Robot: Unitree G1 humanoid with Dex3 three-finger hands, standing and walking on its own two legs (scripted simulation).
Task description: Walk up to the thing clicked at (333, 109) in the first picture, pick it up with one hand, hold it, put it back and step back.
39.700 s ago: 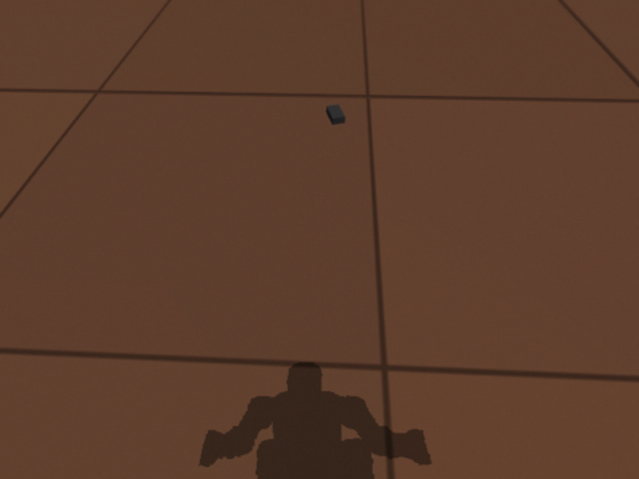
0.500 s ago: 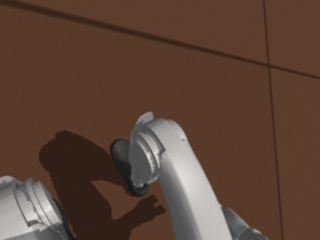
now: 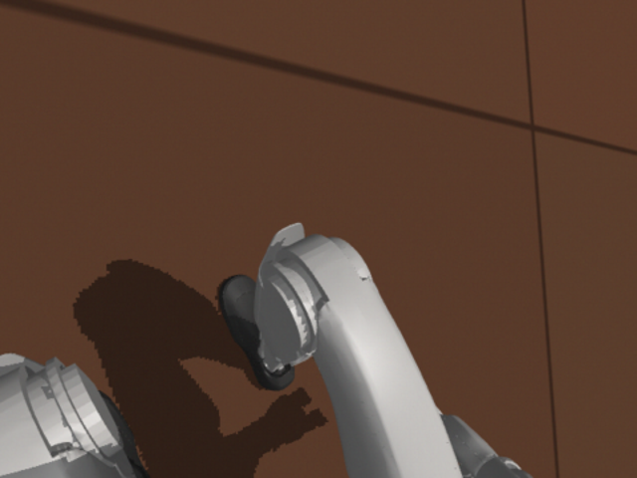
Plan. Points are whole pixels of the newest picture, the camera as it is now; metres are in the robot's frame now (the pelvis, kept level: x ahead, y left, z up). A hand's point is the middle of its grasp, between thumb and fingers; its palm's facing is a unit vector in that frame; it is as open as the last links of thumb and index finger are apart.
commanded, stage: withdraw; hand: left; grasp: from above
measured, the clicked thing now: out of the picture +0.53 +0.31 -0.30
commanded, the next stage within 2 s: home in 0.84 s
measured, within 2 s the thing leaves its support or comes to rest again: neither
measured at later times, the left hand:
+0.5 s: hand out of the picture +0.51 +0.33 -0.10, palm faces -0.45 -0.14 -0.88, open 13.7 cm
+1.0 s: hand out of the picture +0.53 +0.33 -0.12, palm faces -0.40 -0.11 -0.91, open 13.7 cm
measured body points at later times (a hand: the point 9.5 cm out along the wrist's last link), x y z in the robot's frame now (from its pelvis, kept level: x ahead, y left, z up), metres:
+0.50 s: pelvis +0.00 -0.01 +0.04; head +0.26 +0.09 +0.39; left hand +0.53 +0.33 -0.05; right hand +0.08 -0.27 -0.05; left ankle +0.06 +0.11 -0.29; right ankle +0.15 -0.13 -0.29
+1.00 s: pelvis +0.00 -0.01 +0.02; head +0.26 +0.09 +0.36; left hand +0.54 +0.33 -0.07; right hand +0.03 -0.27 -0.07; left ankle +0.06 +0.11 -0.29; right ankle +0.15 -0.13 -0.29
